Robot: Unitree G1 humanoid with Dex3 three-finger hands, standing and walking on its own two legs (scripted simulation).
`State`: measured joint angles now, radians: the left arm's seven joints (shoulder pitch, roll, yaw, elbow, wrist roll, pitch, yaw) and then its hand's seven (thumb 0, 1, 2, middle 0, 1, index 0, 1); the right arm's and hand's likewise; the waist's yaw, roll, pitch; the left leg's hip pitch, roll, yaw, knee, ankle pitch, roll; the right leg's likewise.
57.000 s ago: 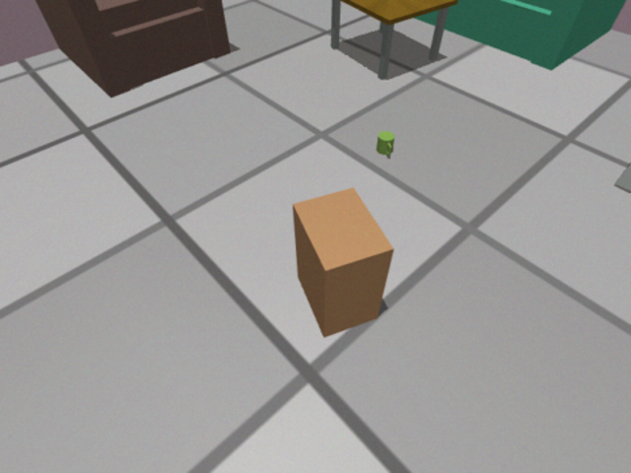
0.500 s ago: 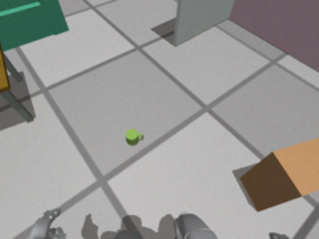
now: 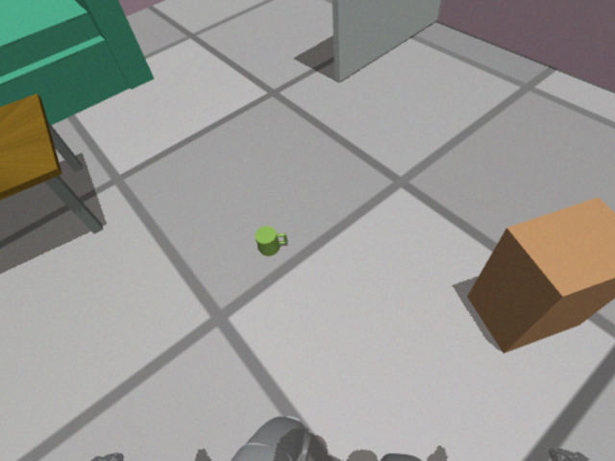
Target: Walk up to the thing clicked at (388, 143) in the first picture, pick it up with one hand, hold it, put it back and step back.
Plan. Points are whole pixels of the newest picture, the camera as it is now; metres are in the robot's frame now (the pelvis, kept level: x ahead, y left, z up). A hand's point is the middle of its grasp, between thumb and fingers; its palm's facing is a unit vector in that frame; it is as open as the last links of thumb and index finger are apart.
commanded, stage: step back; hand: left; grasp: from above
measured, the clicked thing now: (272, 240) +0.90 +0.26 -0.72
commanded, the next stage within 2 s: stand in 1.64 s
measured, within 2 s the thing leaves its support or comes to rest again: neither
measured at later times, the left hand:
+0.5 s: hand out of the picture -0.13 +0.28 -0.15, palm faces +0.05 -0.91 -0.41, open 7.4 cm
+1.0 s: hand out of the picture -0.18 +0.29 -0.14, palm faces +0.04 -0.91 -0.40, open 7.4 cm
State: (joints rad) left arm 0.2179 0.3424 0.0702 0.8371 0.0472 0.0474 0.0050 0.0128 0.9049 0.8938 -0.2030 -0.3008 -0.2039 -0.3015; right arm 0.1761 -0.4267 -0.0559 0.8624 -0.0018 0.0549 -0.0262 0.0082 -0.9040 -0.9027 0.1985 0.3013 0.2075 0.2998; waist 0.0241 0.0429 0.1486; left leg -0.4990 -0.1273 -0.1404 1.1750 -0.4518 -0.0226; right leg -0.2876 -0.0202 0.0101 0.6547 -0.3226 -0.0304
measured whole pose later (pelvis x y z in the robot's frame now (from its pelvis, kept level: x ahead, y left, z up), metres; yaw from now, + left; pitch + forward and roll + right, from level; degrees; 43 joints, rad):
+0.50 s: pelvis -0.18 +0.00 -0.01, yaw +2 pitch -3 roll -1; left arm 0.20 0.38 0.06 0.89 0.02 0.02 0.01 0.01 0.91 0.89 -0.20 -0.30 -0.20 -0.30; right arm 0.11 -0.39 -0.04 0.85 -0.04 0.05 0.01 0.01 -0.90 -0.90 0.20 0.30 0.21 0.30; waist 0.03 0.02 0.14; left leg -0.35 0.04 0.02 0.65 -0.26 0.01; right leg -0.25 0.02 0.03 0.74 -0.47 -0.01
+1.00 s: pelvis -0.24 +0.00 +0.00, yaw +2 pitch -4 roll -1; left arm 0.20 0.41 0.07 1.01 0.03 -0.03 -0.01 0.01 0.91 0.89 -0.20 -0.30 -0.20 -0.30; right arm 0.23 -0.35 -0.04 1.00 -0.03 0.00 0.02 0.01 -0.90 -0.90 0.20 0.30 0.21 0.30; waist 0.01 0.01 0.08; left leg -0.24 0.02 -0.05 0.63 -0.33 -0.01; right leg -0.24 0.01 -0.02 0.58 -0.28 -0.02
